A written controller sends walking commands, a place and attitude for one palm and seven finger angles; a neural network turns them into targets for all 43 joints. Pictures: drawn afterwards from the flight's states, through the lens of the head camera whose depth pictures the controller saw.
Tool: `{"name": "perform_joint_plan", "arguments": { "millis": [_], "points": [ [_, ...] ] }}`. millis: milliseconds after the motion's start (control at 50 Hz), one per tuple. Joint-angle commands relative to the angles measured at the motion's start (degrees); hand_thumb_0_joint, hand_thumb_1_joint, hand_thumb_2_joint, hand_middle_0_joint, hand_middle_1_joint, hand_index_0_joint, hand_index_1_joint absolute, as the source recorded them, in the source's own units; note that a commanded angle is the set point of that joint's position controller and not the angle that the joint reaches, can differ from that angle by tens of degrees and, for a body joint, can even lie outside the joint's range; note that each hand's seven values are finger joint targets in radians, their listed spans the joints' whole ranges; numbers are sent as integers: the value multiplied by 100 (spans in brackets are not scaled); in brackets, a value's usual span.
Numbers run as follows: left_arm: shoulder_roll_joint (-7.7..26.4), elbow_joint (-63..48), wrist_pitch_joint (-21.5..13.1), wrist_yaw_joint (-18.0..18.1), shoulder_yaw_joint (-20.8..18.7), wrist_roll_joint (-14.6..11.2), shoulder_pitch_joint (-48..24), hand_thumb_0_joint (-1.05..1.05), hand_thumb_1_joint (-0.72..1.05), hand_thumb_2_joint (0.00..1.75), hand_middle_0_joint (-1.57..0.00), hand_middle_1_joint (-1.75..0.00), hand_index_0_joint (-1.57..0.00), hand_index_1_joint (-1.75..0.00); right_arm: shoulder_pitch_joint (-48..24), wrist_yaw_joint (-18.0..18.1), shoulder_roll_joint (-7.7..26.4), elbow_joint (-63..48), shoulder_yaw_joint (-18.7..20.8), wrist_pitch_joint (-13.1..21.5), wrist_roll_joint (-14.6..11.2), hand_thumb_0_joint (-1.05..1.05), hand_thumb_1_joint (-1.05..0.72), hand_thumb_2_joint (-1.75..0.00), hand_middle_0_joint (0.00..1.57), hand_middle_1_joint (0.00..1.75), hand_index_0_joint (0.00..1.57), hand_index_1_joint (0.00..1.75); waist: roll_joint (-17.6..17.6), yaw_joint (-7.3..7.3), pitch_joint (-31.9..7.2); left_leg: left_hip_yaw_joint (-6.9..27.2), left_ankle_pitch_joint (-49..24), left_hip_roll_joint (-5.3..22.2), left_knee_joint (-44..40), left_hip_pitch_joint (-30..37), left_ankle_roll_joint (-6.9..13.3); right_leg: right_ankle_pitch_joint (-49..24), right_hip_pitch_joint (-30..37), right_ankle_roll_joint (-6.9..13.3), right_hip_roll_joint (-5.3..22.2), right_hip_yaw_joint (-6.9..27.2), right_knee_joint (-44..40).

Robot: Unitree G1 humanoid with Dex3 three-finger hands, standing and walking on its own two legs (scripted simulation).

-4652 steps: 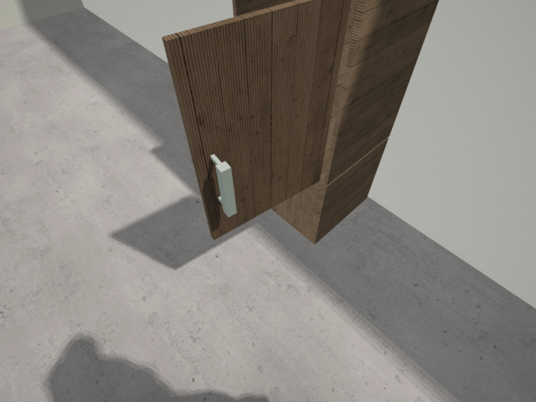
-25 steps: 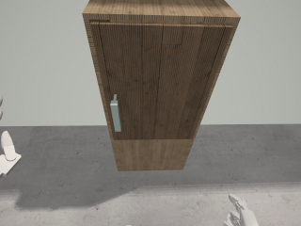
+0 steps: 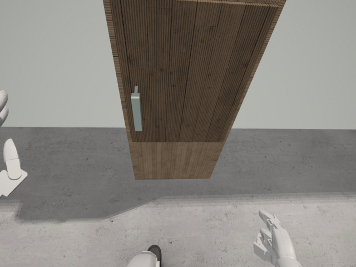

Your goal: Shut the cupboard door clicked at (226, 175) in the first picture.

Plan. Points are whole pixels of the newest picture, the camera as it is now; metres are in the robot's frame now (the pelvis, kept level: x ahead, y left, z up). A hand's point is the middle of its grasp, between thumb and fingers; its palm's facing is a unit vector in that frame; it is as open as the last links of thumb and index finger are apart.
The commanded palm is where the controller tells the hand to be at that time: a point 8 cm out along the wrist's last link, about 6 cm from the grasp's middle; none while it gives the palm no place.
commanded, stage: step back with the hand held close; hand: left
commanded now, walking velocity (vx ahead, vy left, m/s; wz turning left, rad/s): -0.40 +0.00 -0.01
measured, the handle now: (137, 109) +0.62 +0.19 -0.09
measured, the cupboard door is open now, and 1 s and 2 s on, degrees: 0 0 0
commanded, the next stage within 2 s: stop stepping back and stand still in 0.18 s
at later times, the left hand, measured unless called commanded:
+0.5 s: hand out of the picture +0.12 +0.27 +0.18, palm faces +0.31 -0.83 -0.47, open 7.4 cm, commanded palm +0.06 +0.31 +0.19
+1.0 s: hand out of the picture +0.06 +0.29 +0.19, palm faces +0.41 -0.80 -0.43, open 7.4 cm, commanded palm +0.02 +0.34 +0.19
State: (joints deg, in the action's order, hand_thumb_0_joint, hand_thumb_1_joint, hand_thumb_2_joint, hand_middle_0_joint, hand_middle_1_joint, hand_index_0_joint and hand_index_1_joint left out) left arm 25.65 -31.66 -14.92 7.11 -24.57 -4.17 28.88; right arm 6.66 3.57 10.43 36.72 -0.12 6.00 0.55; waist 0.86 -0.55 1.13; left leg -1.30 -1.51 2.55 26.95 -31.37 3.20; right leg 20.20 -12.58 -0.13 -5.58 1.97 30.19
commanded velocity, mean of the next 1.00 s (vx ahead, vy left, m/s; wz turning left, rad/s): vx -0.02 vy -0.03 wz -0.01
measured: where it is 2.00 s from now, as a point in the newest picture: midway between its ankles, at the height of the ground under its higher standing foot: outside the picture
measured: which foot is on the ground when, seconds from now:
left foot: down 0.00-0.08, up 0.10-0.20, down 0.22-0.88, up 0.90-1.00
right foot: down 0.00-0.24, up 0.26-0.48, down 0.50-1.00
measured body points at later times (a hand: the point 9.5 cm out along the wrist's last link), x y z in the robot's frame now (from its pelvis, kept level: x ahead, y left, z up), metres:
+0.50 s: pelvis -0.09 +0.02 +0.01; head -0.07 +0.06 +0.46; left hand +0.10 +0.31 +0.20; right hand +0.06 -0.21 -0.05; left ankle +0.04 +0.10 -0.72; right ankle -0.17 -0.08 -0.72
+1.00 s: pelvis -0.13 +0.04 +0.01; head -0.16 +0.05 +0.46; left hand +0.03 +0.33 +0.21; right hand -0.01 -0.21 -0.08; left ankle -0.05 +0.14 -0.72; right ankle -0.16 -0.06 -0.72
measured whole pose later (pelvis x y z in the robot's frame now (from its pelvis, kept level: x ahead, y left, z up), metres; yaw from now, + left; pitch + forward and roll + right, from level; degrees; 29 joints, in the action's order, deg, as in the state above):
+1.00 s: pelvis -0.13 +0.04 +0.01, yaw -2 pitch -1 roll -2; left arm 24.0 -29.7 -10.5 9.2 -23.1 -3.1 34.6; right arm 17.2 3.6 11.7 37.2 -0.7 5.1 0.2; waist 0.5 0.8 -3.2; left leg 1.2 15.2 0.1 34.0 -21.2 0.1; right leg 17.7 -9.5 2.7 -4.0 -1.1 28.5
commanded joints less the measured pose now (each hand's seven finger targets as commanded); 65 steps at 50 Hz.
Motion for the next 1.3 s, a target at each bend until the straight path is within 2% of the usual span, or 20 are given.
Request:
{"name": "perform_joint_plan", "arguments": {
  "millis": [0,40,80,140,160,200,240,300,400,480,560,620,700,780,820,860,880,1000,1100,1280],
  "points": [
    [1261,-1003,-332,113,-1107,-151,279,0,90,90,-20,-30,-20,-30,-250,47,838,-971,350,124,-2,0,-90,-90,20,30,20,30,628,140,-1134,719,2386,628,-665,1446,-260,561,-645,275,528,236,-729],
    [1527,-910,-337,159,-1284,-120,358,0,90,90,-20,-30,-20,-30,-150,62,831,-931,389,28,36,0,-90,-90,20,30,20,30,-31,169,-755,348,2357,99,933,2004,-574,1738,-2185,733,1376,1130,-1693],
    [1225,-754,-202,239,-879,3,154,0,90,90,-20,-30,-20,-30,-113,54,648,-818,290,-32,66,0,-90,-90,20,30,20,30,-822,155,-284,209,2114,-281,2552,1948,-632,846,-2891,1042,2204,1582,-2072],
    [1189,-685,-95,261,-627,139,-639,0,90,90,-20,-30,-20,-30,-194,140,693,-831,143,-91,57,0,-90,-90,20,30,20,30,-365,226,297,457,1894,-67,1111,844,-505,-1888,-1566,618,1706,882,-1076],
    [1159,-561,-78,262,-588,171,-663,0,90,90,-20,-30,-20,-30,-101,211,804,-807,152,-80,12,0,-90,-90,20,30,20,30,36,237,297,488,424,-22,46,1045,-440,-2217,-1257,279,1135,432,-564],
    [1203,-806,-197,199,-619,67,-669,0,90,90,-20,-30,-20,-30,-8,228,964,-894,304,56,-157,0,-90,-90,20,30,20,30,690,66,-647,916,-1372,766,-646,1639,-132,-1589,-377,-95,259,-1,199],
    [1201,-885,-205,112,-766,-33,-99,0,90,90,-20,-30,-20,-30,-127,144,1013,-993,352,166,6,0,-90,-90,20,30,20,30,1437,-41,-1346,1754,-518,1368,-1274,1496,136,665,-195,-52,5,17,1274],
    [949,-1544,-214,134,-734,-31,105,0,90,90,-20,-30,-20,-30,105,4,934,-929,408,351,22,0,-90,-90,20,30,20,30,999,11,-1703,1616,1121,1401,-1206,1782,350,723,-362,-36,184,134,1607],
    [1016,-1532,77,240,-886,-56,591,0,90,90,-20,-30,-20,-30,189,20,868,-1027,253,349,26,0,-90,-90,20,30,20,30,1415,129,-1078,956,3710,644,-1812,842,-338,594,773,127,-39,-626,-387],
    [1315,-1163,147,275,-1168,-135,460,0,90,90,-20,-30,-20,-30,319,40,785,-889,184,147,134,0,-90,-90,20,30,20,30,285,216,-1083,131,1886,-20,299,2023,-578,355,-401,728,1212,304,-1712],
    [852,-693,494,339,-633,-89,134,0,90,90,-20,-30,-20,-30,283,104,845,-751,246,18,-16,0,-90,-90,20,30,20,30,-711,264,-227,311,1840,-87,1849,1777,-441,1609,-1609,1087,1791,849,-1787],
    [855,-473,411,358,-402,77,-900,0,90,90,-20,-30,-20,-30,178,173,916,-679,166,125,-71,0,-90,-90,20,30,20,30,19,336,487,484,2048,66,496,1638,-269,1099,-1433,569,1239,238,-1028],
    [855,-629,270,298,-464,134,-983,0,90,90,-20,-30,-20,-30,75,221,886,-817,95,301,-25,0,-90,-90,20,30,20,30,1753,134,366,2566,5136,911,-2573,470,-460,924,-194,104,18,-422,905],
    [913,-945,177,252,-606,104,-192,0,90,90,-20,-30,-20,-30,132,103,776,-864,169,394,25,0,-90,-90,20,30,20,30,908,26,-480,1192,3757,472,-1891,450,-491,548,1077,240,138,-400,-446],
    [943,-947,187,248,-712,116,259,0,90,90,-20,-30,-20,-30,182,15,735,-923,206,303,23,0,-90,-90,20,30,20,30,300,61,-658,322,2779,-117,-349,856,-482,803,552,477,827,402,-1366],
    [911,-947,211,304,-757,44,404,0,90,90,-20,-30,-20,-30,318,-23,771,-802,280,181,22,0,-90,-90,20,30,20,30,-731,126,-459,307,1912,-256,1569,1189,-483,1599,-676,1161,1961,1728,-2069],
    [858,-843,236,353,-732,52,325,0,90,90,-20,-30,-20,-30,379,-29,769,-757,260,118,-4,0,-90,-90,20,30,20,30,-764,171,-305,357,1760,-166,1811,953,-447,1365,-712,1232,2099,1740,-2009],
    [781,-257,158,384,-467,133,-553,0,90,90,-20,-30,-20,-30,216,170,943,-742,241,273,-123,0,-90,-90,20,30,20,30,107,138,-72,761,1144,286,-194,1843,-138,-381,-468,145,753,339,-957],
    [719,-531,99,299,-380,207,-680,0,90,90,-20,-30,-20,-30,86,189,817,-802,102,392,-83,0,-90,-90,20,30,20,30,583,103,-32,1456,3156,562,-1499,1133,-3,-120,203,-33,462,-63,-603],
    [724,-518,84,317,-569,115,95,0,90,90,-20,-30,-20,-30,160,83,762,-854,132,347,-55,0,-90,-90,20,30,20,30,347,100,-578,691,1507,197,-607,1706,-234,-581,249,154,749,147,-1199]
  ]
}}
